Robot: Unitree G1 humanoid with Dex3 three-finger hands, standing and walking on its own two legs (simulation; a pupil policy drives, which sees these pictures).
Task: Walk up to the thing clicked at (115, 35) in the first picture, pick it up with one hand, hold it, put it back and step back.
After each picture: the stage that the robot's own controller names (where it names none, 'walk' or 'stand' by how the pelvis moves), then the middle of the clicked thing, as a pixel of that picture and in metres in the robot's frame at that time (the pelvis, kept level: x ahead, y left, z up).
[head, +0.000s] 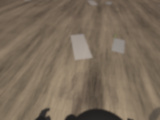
stand; (115, 36) +2.13 -0.73 -0.72
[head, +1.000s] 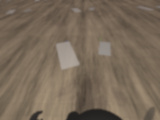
walk; (100, 39) +2.10 -0.18 -0.69
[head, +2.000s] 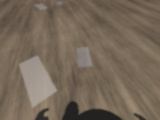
walk; (76, 45) +1.51 +0.36 -0.72
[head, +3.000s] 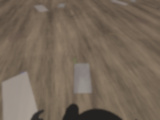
walk; (74, 61) +1.03 +0.30 -0.71
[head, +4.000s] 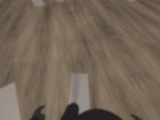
walk; (71, 70) +0.72 +0.27 -0.69
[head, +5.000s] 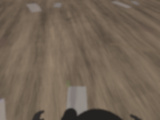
stand; (68, 83) +0.55 +0.24 -0.71
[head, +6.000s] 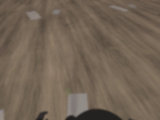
stand; (68, 91) +0.48 +0.26 -0.72
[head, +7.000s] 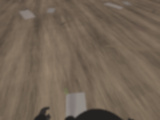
stand; (66, 91) +0.47 +0.29 -0.73
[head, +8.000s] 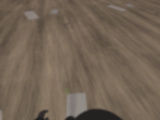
stand; (67, 91) +0.48 +0.28 -0.73
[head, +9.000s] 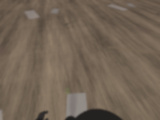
stand; (67, 91) +0.48 +0.27 -0.73
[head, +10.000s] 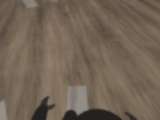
go down; (68, 83) +0.50 +0.26 -0.71
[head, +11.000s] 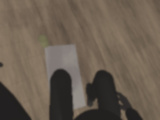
go down; (44, 41) +0.56 +0.33 -0.29
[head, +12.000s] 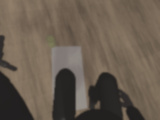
close in; (51, 42) +0.55 +0.33 -0.29
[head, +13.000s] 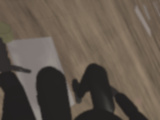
close in; (4, 33) +0.52 +0.38 -0.22
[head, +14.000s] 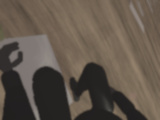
close; out of the picture +0.52 +0.39 -0.22
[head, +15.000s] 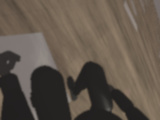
lift; out of the picture +0.51 +0.40 -0.22
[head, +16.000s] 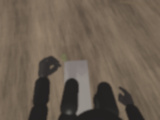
close; (64, 58) +0.56 +0.29 -0.44
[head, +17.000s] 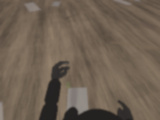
go down; (68, 85) +0.51 +0.25 -0.67
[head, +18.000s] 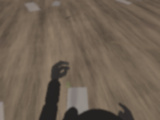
stand; (68, 84) +0.51 +0.25 -0.68
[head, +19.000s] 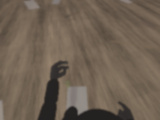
stand; (68, 84) +0.51 +0.25 -0.68
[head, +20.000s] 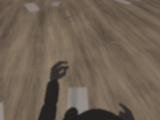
stand; (68, 85) +0.51 +0.25 -0.68
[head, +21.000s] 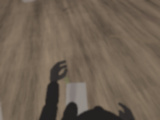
stand; (66, 80) +0.51 +0.26 -0.66
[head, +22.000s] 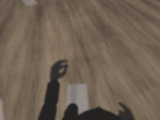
stand; (67, 81) +0.51 +0.25 -0.66
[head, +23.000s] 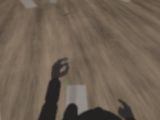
stand; (67, 82) +0.53 +0.25 -0.65
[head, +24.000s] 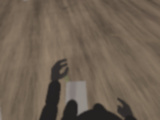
stand; (66, 79) +0.53 +0.26 -0.64
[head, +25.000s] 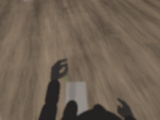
stand; (66, 79) +0.52 +0.25 -0.64
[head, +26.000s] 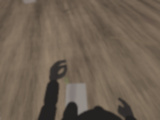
stand; (66, 81) +0.52 +0.25 -0.64
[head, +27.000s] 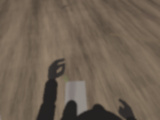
stand; (66, 78) +0.52 +0.25 -0.64
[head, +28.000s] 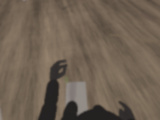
stand; (66, 79) +0.52 +0.25 -0.65
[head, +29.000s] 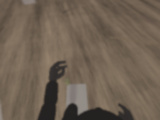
stand; (67, 81) +0.51 +0.25 -0.66
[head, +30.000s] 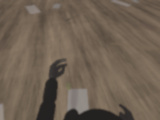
stand; (68, 86) +0.51 +0.25 -0.68
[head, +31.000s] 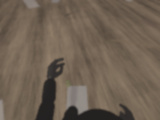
stand; (68, 83) +0.51 +0.25 -0.67
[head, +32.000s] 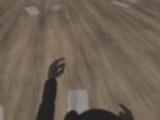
stand; (68, 87) +0.50 +0.25 -0.68
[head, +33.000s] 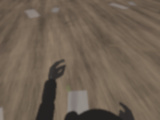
stand; (68, 88) +0.51 +0.26 -0.69
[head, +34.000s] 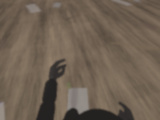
stand; (68, 85) +0.51 +0.25 -0.68
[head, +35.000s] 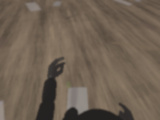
stand; (68, 84) +0.52 +0.25 -0.68
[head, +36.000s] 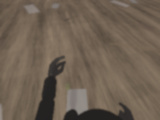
stand; (67, 86) +0.51 +0.25 -0.68
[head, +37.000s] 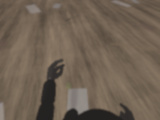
stand; (68, 86) +0.51 +0.25 -0.68
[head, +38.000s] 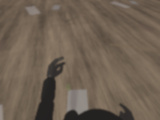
close; (68, 87) +0.51 +0.25 -0.69
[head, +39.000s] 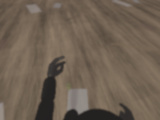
stand; (68, 86) +0.51 +0.25 -0.69
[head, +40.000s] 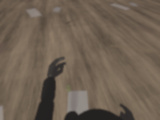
stand; (68, 88) +0.51 +0.25 -0.69
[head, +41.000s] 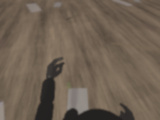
stand; (68, 85) +0.51 +0.25 -0.69
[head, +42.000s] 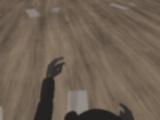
close; (68, 88) +0.51 +0.25 -0.69
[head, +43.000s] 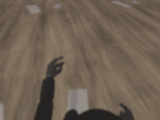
stand; (68, 86) +0.51 +0.25 -0.69
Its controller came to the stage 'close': yes
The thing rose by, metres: 0.00
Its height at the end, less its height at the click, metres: +0.00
